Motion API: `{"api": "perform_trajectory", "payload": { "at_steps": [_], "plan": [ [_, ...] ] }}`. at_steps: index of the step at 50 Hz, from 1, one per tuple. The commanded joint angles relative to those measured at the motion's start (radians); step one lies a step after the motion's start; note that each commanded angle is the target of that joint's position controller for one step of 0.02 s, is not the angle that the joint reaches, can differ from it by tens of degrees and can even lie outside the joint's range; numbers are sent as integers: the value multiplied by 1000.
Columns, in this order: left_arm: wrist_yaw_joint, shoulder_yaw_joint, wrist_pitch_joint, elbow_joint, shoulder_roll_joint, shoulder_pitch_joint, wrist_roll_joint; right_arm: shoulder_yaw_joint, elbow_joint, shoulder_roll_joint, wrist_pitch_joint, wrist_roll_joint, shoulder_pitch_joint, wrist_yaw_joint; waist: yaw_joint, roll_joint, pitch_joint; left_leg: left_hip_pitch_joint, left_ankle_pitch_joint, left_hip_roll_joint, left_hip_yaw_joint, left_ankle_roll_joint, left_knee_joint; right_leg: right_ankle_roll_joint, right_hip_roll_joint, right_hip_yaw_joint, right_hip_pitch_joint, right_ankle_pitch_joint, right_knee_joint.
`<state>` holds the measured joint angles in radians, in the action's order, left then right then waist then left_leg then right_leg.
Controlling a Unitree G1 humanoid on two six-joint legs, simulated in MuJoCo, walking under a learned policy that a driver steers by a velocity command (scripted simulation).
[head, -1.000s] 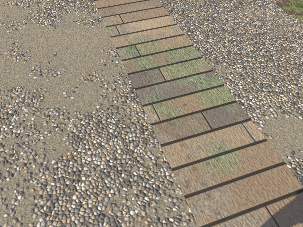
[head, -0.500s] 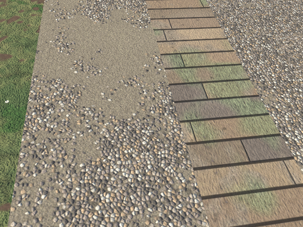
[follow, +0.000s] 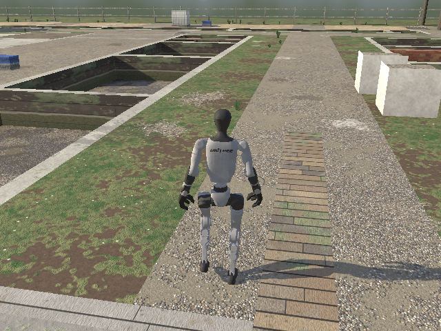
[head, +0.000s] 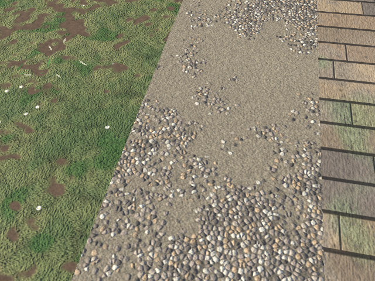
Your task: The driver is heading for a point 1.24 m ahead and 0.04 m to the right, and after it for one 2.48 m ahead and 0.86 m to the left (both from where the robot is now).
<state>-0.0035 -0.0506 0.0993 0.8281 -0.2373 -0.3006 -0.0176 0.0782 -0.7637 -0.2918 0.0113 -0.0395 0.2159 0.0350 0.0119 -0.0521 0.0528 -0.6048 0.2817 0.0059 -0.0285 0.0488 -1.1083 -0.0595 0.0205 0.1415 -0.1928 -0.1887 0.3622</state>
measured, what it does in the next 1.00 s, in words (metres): walks ahead: left foot, then right foot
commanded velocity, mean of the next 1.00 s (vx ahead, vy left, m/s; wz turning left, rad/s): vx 0.12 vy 0.00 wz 0.19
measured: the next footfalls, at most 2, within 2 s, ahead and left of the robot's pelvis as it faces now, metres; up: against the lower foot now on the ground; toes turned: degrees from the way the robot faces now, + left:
left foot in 0.24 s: +0.22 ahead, +0.11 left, +0.00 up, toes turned +7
right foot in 0.60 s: +0.17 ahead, -0.09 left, +0.00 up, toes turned +7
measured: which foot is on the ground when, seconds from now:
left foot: up 0.00-0.22, down 0.24-1.00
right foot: down 0.00-0.24, up 0.26-0.58, down 0.60-0.98, up 1.00-1.00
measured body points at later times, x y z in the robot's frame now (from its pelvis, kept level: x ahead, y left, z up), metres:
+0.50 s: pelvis +0.12 +0.03 -0.01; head +0.14 +0.04 +0.44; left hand +0.16 +0.28 -0.15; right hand +0.26 -0.19 -0.13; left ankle +0.18 +0.11 -0.74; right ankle +0.13 -0.11 -0.71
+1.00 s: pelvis +0.19 +0.04 -0.01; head +0.18 +0.05 +0.44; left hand +0.15 +0.29 -0.17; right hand +0.25 -0.22 -0.14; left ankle +0.18 +0.11 -0.75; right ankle +0.13 -0.09 -0.74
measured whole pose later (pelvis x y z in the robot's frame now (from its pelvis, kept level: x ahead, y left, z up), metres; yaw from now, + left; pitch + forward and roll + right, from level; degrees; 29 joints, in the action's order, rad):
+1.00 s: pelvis +0.19 +0.04 -0.01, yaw +8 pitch +0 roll +0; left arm -0.01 -0.06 0.03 0.99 -0.23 -0.37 -0.01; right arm 0.05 -0.98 -0.20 0.06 -0.03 0.33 0.01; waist -0.01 0.04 -0.01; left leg -0.24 0.26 -0.04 0.07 0.08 -0.50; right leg -0.05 -0.01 0.03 -0.13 -0.39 0.54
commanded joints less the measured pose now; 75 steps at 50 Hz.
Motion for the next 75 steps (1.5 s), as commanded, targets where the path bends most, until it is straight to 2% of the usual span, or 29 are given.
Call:
{"api": "perform_trajectory", "payload": {
  "at_steps": [1,7,11,12,13,14,16,18,25,29,31,32,34,38,43,48,49,50,51,52,54,59,64,68,70,71,72,73,75],
  "plan": [
    [-2,-11,12,-50,-88,20,4,-14,56,16,-7,4,47,16,-46,161,-60,-2,-111,26,15,-15,98,-118,-263,-76,37,712,-104],
    [-11,-20,-21,-28,-139,-30,10,-31,111,17,-6,0,-98,29,3,156,-65,177,-197,-8,89,10,429,-83,-259,6,48,636,-18],
    [-19,-25,-53,-1,-160,-82,13,-13,68,-31,27,-25,37,7,-43,64,-133,388,-270,-51,68,63,683,-36,-216,24,81,537,309],
    [-19,-14,-56,-28,-124,-133,10,4,67,-113,40,-38,125,-6,-64,-75,-244,614,-681,176,-156,114,641,5,-173,56,-81,166,549],
    [-13,17,-71,-60,-33,-198,33,15,82,-170,33,4,121,-20,-37,-227,-382,776,-1057,446,-464,333,627,42,-13,6,-284,-517,805],
    [-16,-1,-98,-32,-96,-137,6,2,66,-97,19,49,160,-32,-78,-61,-405,710,-907,385,-401,334,657,50,-50,-124,-276,-474,830],
    [-13,4,-105,-47,-74,-28,6,-24,60,-34,6,36,32,-49,-33,-26,-175,522,-658,285,-279,259,759,56,-76,-146,-324,-361,766],
    [-14,1,-122,-18,-78,-65,-11,-34,60,-8,3,27,-37,-57,17,-41,-128,394,-628,205,-177,198,798,63,-72,-131,-225,-267,696],
    [-23,8,-158,4,-45,-27,-2,-30,5,-24,4,7,-25,-43,-3,-77,-114,290,-108,163,-166,170,865,51,-29,-118,-88,-224,406],
    [-26,14,-140,36,-25,-73,-4,-29,-27,-25,-16,22,-27,-51,26,-29,-74,185,153,151,-201,113,860,10,-7,-97,71,-97,133],
    [-30,16,-111,31,-73,-89,-28,-43,-44,32,-15,27,20,-54,9,101,-53,134,150,82,-151,20,749,-31,-195,-329,107,-159,-74],
    [-29,10,-104,28,-106,0,-6,-39,-48,41,-15,46,13,-49,-38,238,19,251,18,-34,-23,-4,697,-71,-262,-424,-128,-266,-152],
    [-25,24,-83,22,-58,81,-1,-38,-85,30,-10,20,13,-41,-57,190,23,434,-122,-8,-35,-4,693,-25,-202,-349,-224,-277,-161],
    [-24,7,-78,76,-85,-31,8,-30,-154,3,5,21,81,-40,-26,146,-21,412,41,-11,-35,19,674,-22,-125,-288,-111,-393,-126],
    [-18,-27,-84,99,-126,-72,4,-33,-135,43,17,3,16,-21,7,167,115,143,74,-8,66,34,425,-163,-319,-485,-46,-569,-256],
    [-4,-36,-56,108,-109,-9,7,-20,-199,46,60,19,172,-20,-70,102,73,493,36,-49,102,54,675,-117,-200,-290,-153,-389,-87],
    [-3,-26,-50,93,-74,21,0,-7,-236,6,69,13,292,-29,-116,1,51,642,128,42,-51,73,770,-87,-137,-206,-267,-328,89],
    [9,-5,-41,50,4,50,11,18,-260,-91,73,12,409,-38,-144,-254,21,768,429,272,-480,161,963,-33,12,-46,-482,-295,427],
    [13,-20,-40,38,-66,88,-18,14,-268,-84,67,11,415,-36,-135,-174,63,728,387,366,-616,213,998,-49,12,-102,-570,-345,604],
    [21,-23,-38,44,-67,99,-21,3,-245,-50,66,7,332,-36,-85,-43,77,676,315,338,-522,206,968,-61,-41,-159,-569,-267,679],
    [36,-18,-29,65,-45,87,-9,-8,-221,-21,78,13,248,-37,-36,9,47,639,148,267,-365,154,989,-53,-86,-166,-520,-118,673],
    [45,-12,-55,63,-24,152,-20,-31,-277,18,96,28,328,-48,-35,-14,25,675,-334,194,-143,135,971,17,-92,-98,-544,7,631],
    [26,18,-57,25,28,286,-2,-52,-304,34,88,19,326,-55,-47,-49,60,551,-813,123,22,103,882,34,-26,-8,-368,106,342],
    [1,8,-48,73,-21,159,2,-49,-321,8,87,23,286,-63,6,-77,3,564,-958,148,8,82,733,-26,21,-29,-154,145,237],
    [-11,-10,-25,150,-57,-45,-11,-43,-322,-6,86,35,245,-64,98,-19,-71,547,-844,107,25,49,484,-59,15,-51,59,303,78],
    [-15,-25,-12,178,-123,-157,-29,-49,-308,19,87,45,276,-66,109,65,-171,407,-477,54,46,27,266,-86,-161,-199,273,662,139],
    [-7,-31,-12,171,-175,-172,-33,-61,-340,125,69,80,464,-71,27,264,-330,235,360,-94,73,-1,-97,-273,-459,-517,463,1164,180],
    [-1,-31,-28,156,-156,-124,24,-43,-369,63,47,55,480,-73,22,172,-376,236,317,-81,-32,-6,-173,-325,-450,-585,363,953,83],
    [-8,1,-43,122,-39,70,28,-37,-319,58,33,2,265,-60,-7,91,-117,176,200,-17,-22,-15,-125,-263,-346,-447,83,482,-59]
  ]
}}
Keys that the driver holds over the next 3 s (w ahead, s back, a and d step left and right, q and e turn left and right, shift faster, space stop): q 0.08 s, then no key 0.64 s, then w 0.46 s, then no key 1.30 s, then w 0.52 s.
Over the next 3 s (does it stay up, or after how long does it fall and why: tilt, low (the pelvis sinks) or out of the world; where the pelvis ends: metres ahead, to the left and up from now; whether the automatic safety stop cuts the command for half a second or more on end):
stays up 0.58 0.12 0.00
